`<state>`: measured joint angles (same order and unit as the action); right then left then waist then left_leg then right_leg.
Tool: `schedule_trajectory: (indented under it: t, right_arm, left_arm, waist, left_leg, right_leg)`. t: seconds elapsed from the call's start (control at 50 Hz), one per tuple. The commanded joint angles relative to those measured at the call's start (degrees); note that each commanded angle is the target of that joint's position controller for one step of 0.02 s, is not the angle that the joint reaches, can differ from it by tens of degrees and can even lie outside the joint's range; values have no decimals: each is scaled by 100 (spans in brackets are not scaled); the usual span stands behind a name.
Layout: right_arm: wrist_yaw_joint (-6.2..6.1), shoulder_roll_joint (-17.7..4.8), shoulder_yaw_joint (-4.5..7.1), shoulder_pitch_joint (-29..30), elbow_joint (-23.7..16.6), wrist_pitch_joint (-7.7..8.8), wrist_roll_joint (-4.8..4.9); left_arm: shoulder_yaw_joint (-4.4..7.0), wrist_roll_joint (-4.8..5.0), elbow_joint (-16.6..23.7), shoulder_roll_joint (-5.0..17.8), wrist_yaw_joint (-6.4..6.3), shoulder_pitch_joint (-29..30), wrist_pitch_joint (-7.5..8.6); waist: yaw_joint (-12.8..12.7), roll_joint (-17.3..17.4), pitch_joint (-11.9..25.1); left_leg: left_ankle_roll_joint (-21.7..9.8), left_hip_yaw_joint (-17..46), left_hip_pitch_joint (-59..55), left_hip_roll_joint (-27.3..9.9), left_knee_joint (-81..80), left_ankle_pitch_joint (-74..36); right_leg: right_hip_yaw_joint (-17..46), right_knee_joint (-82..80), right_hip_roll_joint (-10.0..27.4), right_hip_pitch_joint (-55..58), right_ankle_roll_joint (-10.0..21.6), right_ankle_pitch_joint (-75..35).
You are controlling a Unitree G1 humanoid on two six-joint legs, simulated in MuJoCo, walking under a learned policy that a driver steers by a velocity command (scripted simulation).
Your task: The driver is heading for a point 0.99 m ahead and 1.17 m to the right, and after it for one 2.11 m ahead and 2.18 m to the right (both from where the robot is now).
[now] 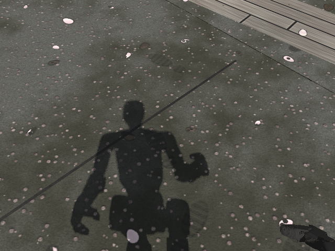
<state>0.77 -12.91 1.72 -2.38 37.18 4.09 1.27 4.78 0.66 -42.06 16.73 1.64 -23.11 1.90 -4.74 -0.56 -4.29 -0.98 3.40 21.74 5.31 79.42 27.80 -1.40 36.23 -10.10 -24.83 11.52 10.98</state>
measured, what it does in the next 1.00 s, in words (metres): walks ahead, turning right: left foot, then right foot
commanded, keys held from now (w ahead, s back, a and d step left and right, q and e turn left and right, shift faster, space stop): w+e+shift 0.50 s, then e+shift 0.50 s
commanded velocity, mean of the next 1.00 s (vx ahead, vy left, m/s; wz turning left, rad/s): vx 0.59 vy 0.00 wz -0.95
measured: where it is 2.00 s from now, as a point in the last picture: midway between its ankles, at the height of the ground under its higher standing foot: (276, 239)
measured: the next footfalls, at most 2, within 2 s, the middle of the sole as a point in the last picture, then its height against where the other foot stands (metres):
left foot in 0.30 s outside the picture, level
right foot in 0.74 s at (232, 245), level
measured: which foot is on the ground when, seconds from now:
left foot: up 0.00-0.28, down 0.30-0.74, up 0.76-1.00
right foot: down 0.00-0.30, up 0.32-0.72, down 0.74-1.00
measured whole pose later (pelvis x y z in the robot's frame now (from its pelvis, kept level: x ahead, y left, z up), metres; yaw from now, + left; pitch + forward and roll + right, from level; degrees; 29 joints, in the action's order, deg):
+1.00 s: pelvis +0.51 -0.07 +0.02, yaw -59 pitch +3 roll +0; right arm -2.1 -17.5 1.1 -3.1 33.2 3.9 -1.2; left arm 4.7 1.5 -35.4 18.8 -0.8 -10.5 -1.4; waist -2.1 0.5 -4.8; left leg 6.6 12.5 38.1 -1.3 52.8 17.4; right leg 11.4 27.3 -11.3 -21.4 5.2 7.1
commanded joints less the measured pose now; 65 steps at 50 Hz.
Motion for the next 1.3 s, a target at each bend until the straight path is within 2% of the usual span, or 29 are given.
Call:
schedule_trajectory:
  t: [0.02,0.06,0.08,0.16,0.22,0.28,0.3,0.32,0.34,0.36,0.38,0.42,0.6,0.62,0.68,0.72,0.74,0.76,0.78,0.82,0.88,0.96,1.1,1.12,1.14,1.16,1.18,1.22,1.3]
  right_arm:
    - [11,-958,258,64,-646,170,-85]
    - [-89,-971,303,136,-508,124,-199]
    - [-91,-598,46,-31,-356,-167,-680]
    - [-70,-401,-77,426,-679,-406,-322]
    - [-147,-635,-14,646,-733,-242,-230]
    - [-203,-804,81,-112,-503,-62,-133]
    - [-249,-1058,177,-676,-354,12,-157]
    - [-325,-1540,313,-1417,-271,83,-291]
    - [-319,-2099,432,-1695,-267,55,-492]
    - [-255,-1829,429,-1292,-267,41,-526]
    - [-223,-1401,326,-1310,-297,23,-446]
    - [-210,-1183,229,-1607,-78,32,-368]
    - [-141,-825,120,-2195,629,190,-272]
    - [-315,-1432,307,-1609,383,103,-91]
    - [-553,-1935,474,-1749,378,-12,-62]
    - [-540,-1857,506,-1469,196,-13,11]
    - [-411,-1281,361,-1784,156,80,-57]
    - [-266,-641,133,-2380,-82,213,-408]
    - [-176,-1253,137,-2200,-298,345,-239]
    - [-226,-1514,211,-1359,-469,324,-116]
    - [-318,-1504,266,-1477,-329,71,-221]
    - [-330,-920,116,-1043,-466,-29,-275]
    - [-219,-1064,268,-513,-561,-99,-124]
    - [-214,-1116,327,-693,-479,-66,-131]
    - [-247,-1330,374,-750,-512,-87,-215]
    - [-278,-1511,392,-588,-673,-190,-459]
    - [-288,-1424,434,-499,-688,-224,-464]
    - [-364,-926,316,-55,-835,-313,-352]
    - [-472,-1195,403,-596,-621,-301,-174]
  left_arm:
    - [183,56,956,899,-70,575,244]
    - [192,86,1007,809,-225,635,183]
    - [296,-224,495,1195,-214,333,-8]
    - [251,-188,553,922,-18,210,-164]
    - [310,-182,603,991,84,363,-165]
    - [306,-183,758,990,85,996,-134]
    - [239,-172,813,805,63,1141,-80]
    - [107,-77,921,389,22,1181,27]
    - [-35,81,1223,141,4,1352,81]
    - [-37,-59,1207,452,-55,1353,20]
    - [29,-213,1131,711,-19,1523,-26]
    - [16,-346,1088,622,190,1587,-92]
    - [-288,-332,1440,226,449,2817,-229]
    - [-276,435,1475,114,358,2623,9]
    - [-107,222,1311,520,368,2227,99]
    - [244,150,887,1195,265,507,14]
    - [325,204,732,1332,82,222,-51]
    - [353,-43,1055,1895,-42,459,-73]
    - [338,-245,1250,1745,-30,366,-49]
    - [250,32,1391,1277,-20,1223,-12]
    - [205,44,1413,1055,-66,1795,-21]
    - [262,67,1195,1112,-289,1784,-214]
    - [218,136,1216,875,-442,1802,-469]
    - [184,148,1223,735,-425,1799,-462]
    - [61,103,1142,270,-379,1258,-454]
    - [63,110,1275,372,-351,841,-432]
    - [202,102,1263,931,-290,744,-372]
    - [329,156,1043,1254,-333,965,-481]
    - [160,55,1192,834,-266,983,-465]
  waist:
    - [784,853,339]
    - [594,492,357]
    - [478,515,389]
    - [59,-628,354]
    - [-107,-684,441]
    - [404,-416,623]
    - [717,-159,723]
    - [1058,678,1104]
    - [1113,1800,1358]
    - [848,1140,1003]
    - [899,492,855]
    - [859,529,630]
    - [770,590,-393]
    - [658,900,-300]
    - [300,978,435]
    - [-495,988,1178]
    - [-355,-36,1108]
    - [253,-1505,2014]
    - [-188,-891,3684]
    - [250,459,2041]
    - [818,436,966]
    - [777,57,1216]
    - [663,-896,1214]
    - [759,-813,1166]
    - [526,79,1427]
    - [154,1352,1510]
    - [124,1675,1472]
    - [250,914,876]
    - [506,1052,983]
  left_leg:
    - [-127,785,1514,-392,-810,-414]
    - [152,658,875,-507,-1936,-870]
    - [343,127,597,-658,-2278,-1129]
    - [688,-51,570,-535,-3477,-1224]
    - [712,77,369,-395,-4474,-1489]
    - [470,87,-1195,-292,-5423,-1701]
    - [335,221,-2177,-598,-5583,-1530]
    - [87,1369,-3213,-1767,-5977,-253]
    - [-353,3929,-3704,-2976,-6939,2083]
    - [-548,4138,-3283,-3156,-6872,2181]
    - [-430,3313,-3034,-2847,-6626,1666]
    - [-157,1702,-2703,-2215,-6659,283]
    - [33,-1259,-1782,-1536,-6692,-4945]
    - [143,-1356,-1810,-1403,-6445,-5448]
    - [303,-1485,-2058,-1661,-5312,-8139]
    - [297,-1332,-1185,-1670,-3190,-7784]
    - [517,-1293,214,-1026,-1587,-2540]
    - [659,-789,1987,-277,820,1200]
    - [592,602,2392,-193,1526,807]
    - [450,662,2364,-576,419,-29]
    - [654,572,1409,-773,-801,-183]
    - [819,260,519,-316,-2613,-1086]
    - [679,670,-520,-107,-4944,-2194]
    - [528,630,-1031,-326,-5613,-2796]
    - [19,1442,-1918,-1519,-5785,-3082]
    - [-888,2974,-2136,-2700,-5958,-3519]
    - [-1401,3657,-1841,-3044,-6231,-2594]
    - [-1005,2158,-1121,-2188,-6215,-1380]
    - [-605,1136,-1168,-1852,-6705,325]
  right_leg:
    - [5145,-2939,2075,797,718,3727]
    - [3817,-2671,1379,436,494,2466]
    - [2758,-2356,1035,326,337,1232]
    - [2981,-2373,835,239,323,1900]
    - [3330,-2097,944,634,198,1877]
    - [3361,-1417,868,75,-97,2015]
    - [3063,-770,672,-595,-297,2188]
    - [2209,772,239,-1360,-550,2499]
    - [1198,2004,-173,-2514,-708,2261]
    - [955,2812,577,-2913,-710,1484]
    - [833,3101,759,-2865,-721,1045]
    - [678,3313,1072,-2738,-804,576]
    - [-433,1996,1171,-2067,-1009,-692]
    - [-287,1343,1214,-1671,-1004,-872]
    - [-851,413,537,-72,-842,-822]
    - [-322,-292,423,2218,-277,-1224]
    - [371,-942,742,3479,7,-2185]
    - [2570,219,2180,5210,1037,-5312]
    - [4424,-850,3055,5675,1912,-3445]
    - [3752,-1537,2343,3731,1288,-1926]
    - [2844,-1784,1714,1385,899,-2811]
    - [2266,-1350,1025,288,408,-3589]
    - [3161,-712,767,453,-392,-916]
    - [3078,-257,575,290,-579,-215]
    - [2445,1033,150,-288,-865,1908]
    - [1640,2059,-277,-1117,-1115,2947]
    - [1375,3068,340,-1423,-1364,2482]
    - [1043,3756,750,-1462,-1570,1542]
    - [107,3963,1136,-1666,-1591,704]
